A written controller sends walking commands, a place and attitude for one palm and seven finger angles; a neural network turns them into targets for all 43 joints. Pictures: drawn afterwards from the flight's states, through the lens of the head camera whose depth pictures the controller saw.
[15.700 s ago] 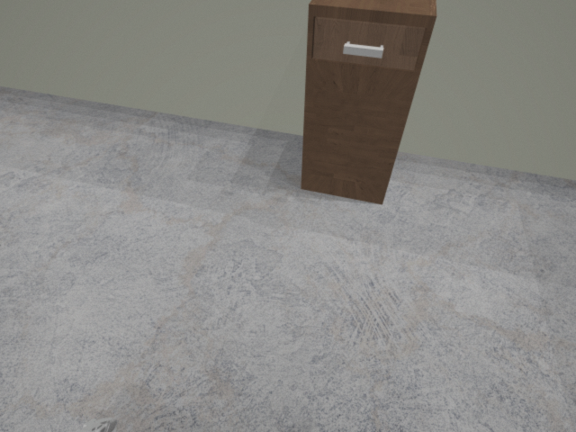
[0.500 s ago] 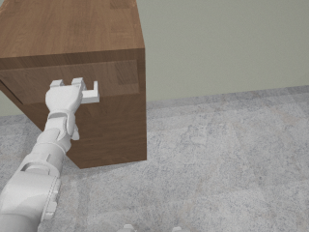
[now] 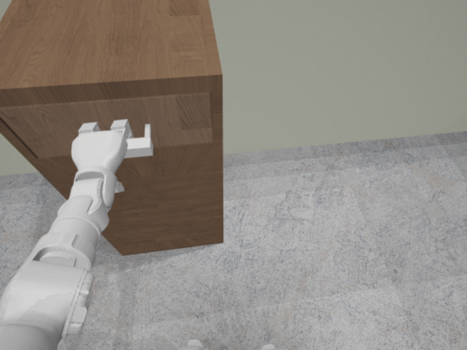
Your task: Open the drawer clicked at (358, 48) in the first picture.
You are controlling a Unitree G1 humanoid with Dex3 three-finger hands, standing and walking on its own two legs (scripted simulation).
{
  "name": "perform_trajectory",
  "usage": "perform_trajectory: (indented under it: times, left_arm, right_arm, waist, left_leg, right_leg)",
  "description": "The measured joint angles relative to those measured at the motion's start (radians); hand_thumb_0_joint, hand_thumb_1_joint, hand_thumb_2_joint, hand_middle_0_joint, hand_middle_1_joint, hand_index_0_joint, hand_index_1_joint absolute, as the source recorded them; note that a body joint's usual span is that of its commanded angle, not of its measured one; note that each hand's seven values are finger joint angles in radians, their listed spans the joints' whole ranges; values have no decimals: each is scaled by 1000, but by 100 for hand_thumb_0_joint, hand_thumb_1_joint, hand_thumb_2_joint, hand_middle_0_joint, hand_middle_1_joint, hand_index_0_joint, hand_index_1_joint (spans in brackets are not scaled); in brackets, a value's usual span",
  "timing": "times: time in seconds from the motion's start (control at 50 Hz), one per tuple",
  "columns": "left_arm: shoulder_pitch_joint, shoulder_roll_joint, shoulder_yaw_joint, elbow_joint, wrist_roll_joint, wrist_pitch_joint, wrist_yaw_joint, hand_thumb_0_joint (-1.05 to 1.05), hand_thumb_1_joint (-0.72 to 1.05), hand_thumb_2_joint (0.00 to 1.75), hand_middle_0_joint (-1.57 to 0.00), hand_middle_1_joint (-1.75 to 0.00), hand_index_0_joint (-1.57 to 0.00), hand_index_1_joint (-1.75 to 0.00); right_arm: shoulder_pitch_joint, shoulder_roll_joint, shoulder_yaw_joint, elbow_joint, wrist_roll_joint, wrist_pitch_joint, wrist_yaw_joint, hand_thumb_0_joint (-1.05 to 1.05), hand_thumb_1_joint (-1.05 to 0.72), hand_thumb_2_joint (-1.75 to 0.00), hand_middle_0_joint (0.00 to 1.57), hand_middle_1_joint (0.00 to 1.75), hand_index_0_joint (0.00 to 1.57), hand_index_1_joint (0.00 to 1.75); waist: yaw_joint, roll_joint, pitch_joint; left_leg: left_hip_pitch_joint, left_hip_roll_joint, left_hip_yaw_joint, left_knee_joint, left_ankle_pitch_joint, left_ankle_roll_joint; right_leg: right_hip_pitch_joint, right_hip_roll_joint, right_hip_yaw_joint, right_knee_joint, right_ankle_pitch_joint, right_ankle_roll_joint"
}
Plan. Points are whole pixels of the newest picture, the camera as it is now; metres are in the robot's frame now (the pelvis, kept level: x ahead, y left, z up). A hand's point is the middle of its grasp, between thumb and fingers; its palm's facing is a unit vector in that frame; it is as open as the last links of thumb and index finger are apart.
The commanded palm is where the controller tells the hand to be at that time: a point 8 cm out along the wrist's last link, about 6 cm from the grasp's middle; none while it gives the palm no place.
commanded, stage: close the thumb around the handle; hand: left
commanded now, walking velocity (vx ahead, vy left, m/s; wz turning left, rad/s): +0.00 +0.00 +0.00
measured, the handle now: (116, 140) +0.50 +0.22 +0.03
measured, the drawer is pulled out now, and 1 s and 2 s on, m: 0.00 0.05 0.16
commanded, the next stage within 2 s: pull the drawer open in 0.38 s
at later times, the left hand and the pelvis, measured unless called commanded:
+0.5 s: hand (111, 167) +0.45 +0.22 +0.01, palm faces -0.04 -0.04 -1.00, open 5.7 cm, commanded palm +0.43 +0.22 +0.06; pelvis +0.01 +0.00 +0.00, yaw +0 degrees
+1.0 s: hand (109, 188) +0.41 +0.22 +0.01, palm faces -0.01 -0.05 -1.00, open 5.7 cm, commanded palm +0.37 +0.21 +0.06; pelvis +0.02 +0.00 +0.01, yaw +0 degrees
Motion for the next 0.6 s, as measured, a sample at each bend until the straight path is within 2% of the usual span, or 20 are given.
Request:
perform_trajectory:
  times: [0.28,0.6]
  left_arm:
    - [21,3,14,-20,-5,-4,-10,0,66,79,-38,-133,-40,-132]
    - [65,-1,14,-63,-8,2,-2,-1,68,79,-33,-135,-40,-135]
  right_arm:
    - [3,1,-2,1,-1,8,1,1,-91,-89,20,30,20,30]
    - [0,0,-8,1,0,15,6,1,-91,-89,20,30,20,30]
  waist:
    - [2,1,-3]
    - [6,1,-2]
  left_leg:
    - [10,4,5,-5,-4,0]
    - [30,6,13,-18,-6,2]
  right_leg:
    - [8,3,5,-5,-1,-1]
    - [25,4,15,-18,-1,1]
